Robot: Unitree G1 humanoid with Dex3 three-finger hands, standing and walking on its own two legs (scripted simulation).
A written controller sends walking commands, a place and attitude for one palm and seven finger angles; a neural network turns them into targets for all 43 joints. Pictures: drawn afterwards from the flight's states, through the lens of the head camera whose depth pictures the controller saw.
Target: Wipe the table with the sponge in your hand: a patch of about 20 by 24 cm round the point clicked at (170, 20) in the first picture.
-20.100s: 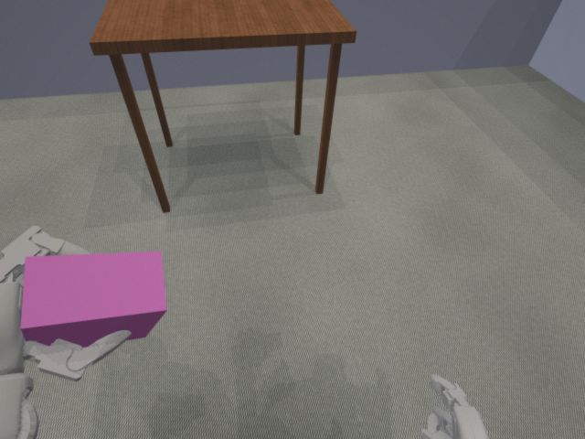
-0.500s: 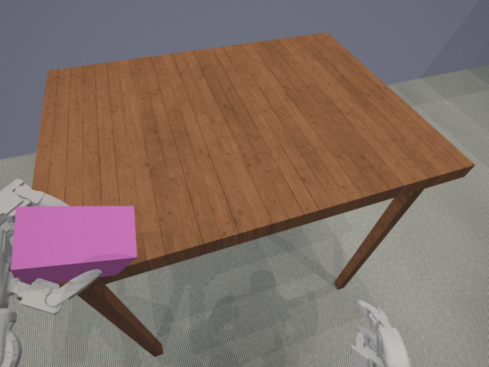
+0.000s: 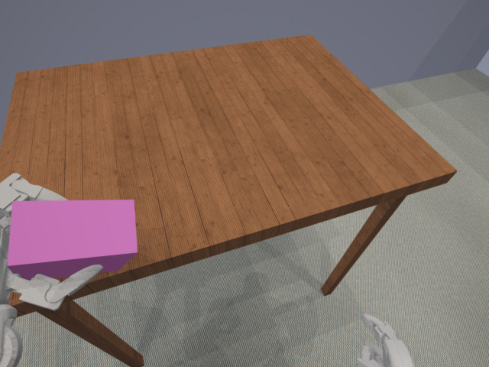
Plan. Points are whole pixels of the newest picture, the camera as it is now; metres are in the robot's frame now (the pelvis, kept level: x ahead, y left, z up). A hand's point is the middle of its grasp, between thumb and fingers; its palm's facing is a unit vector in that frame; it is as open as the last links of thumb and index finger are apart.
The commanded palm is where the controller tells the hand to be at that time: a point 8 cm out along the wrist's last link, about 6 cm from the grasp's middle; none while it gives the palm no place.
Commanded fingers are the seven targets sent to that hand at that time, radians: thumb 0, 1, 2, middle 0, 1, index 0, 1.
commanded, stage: shuffle to correct the standing spot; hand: left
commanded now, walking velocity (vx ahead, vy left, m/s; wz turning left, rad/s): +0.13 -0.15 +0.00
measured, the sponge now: (92, 240) +0.23 +0.21 +0.15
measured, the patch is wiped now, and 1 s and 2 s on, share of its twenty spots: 0.00 0.00 0.00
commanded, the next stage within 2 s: come to a stop and stand still in 0.24 s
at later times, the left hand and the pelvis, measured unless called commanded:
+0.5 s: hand (144, 189) +0.30 +0.16 +0.17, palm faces +0.33 -0.86 -0.40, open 10.2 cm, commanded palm +0.25 +0.20 +0.19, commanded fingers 0.00 0.10 1.30 -1.20 -1.60 -1.20 -1.60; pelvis +0.07 -0.07 +0.01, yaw -2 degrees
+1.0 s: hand (114, 154) +0.34 +0.20 +0.19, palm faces +0.43 -0.77 -0.47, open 10.2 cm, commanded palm +0.25 +0.20 +0.19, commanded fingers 0.00 0.10 1.30 -1.20 -1.60 -1.20 -1.60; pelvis +0.09 -0.07 +0.01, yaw -2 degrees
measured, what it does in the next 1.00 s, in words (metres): walks ahead: right foot, then left foot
